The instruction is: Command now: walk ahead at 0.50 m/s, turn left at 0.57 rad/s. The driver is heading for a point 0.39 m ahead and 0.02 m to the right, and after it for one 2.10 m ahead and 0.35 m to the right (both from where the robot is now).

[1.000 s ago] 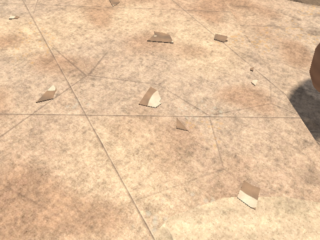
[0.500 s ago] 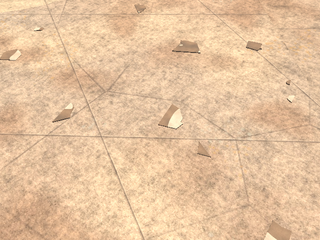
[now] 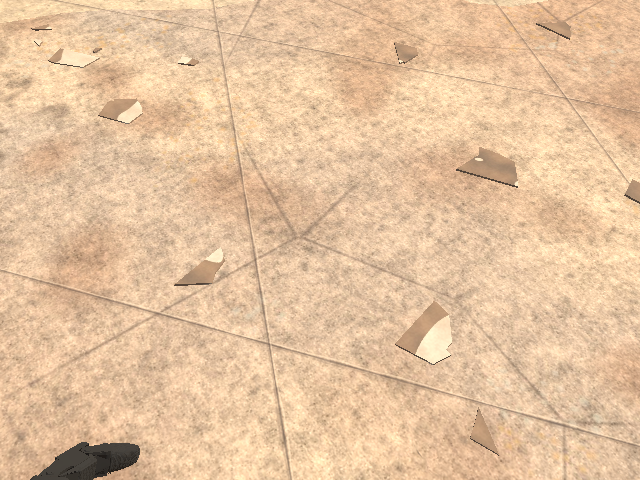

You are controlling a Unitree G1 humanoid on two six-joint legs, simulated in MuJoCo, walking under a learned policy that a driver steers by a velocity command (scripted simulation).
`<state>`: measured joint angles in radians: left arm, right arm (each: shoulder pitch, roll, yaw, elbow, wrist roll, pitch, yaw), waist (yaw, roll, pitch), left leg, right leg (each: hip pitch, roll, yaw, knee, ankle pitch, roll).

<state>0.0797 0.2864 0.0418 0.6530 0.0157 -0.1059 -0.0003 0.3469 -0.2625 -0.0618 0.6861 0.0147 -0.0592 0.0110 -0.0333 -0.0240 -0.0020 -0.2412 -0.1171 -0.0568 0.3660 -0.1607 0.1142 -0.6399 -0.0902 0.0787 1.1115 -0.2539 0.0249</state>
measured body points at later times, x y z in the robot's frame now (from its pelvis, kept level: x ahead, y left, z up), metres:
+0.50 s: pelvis +0.27 -0.07 +0.00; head +0.30 -0.08 +0.45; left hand +0.29 +0.21 -0.11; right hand +0.47 -0.31 -0.09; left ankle +0.33 +0.10 -0.68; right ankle +0.27 -0.15 -0.74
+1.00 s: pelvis +0.52 -0.03 +0.00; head +0.55 -0.04 +0.45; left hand +0.75 +0.20 -0.09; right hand +0.52 -0.33 -0.11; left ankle +0.52 +0.08 -0.74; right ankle +0.58 -0.20 -0.67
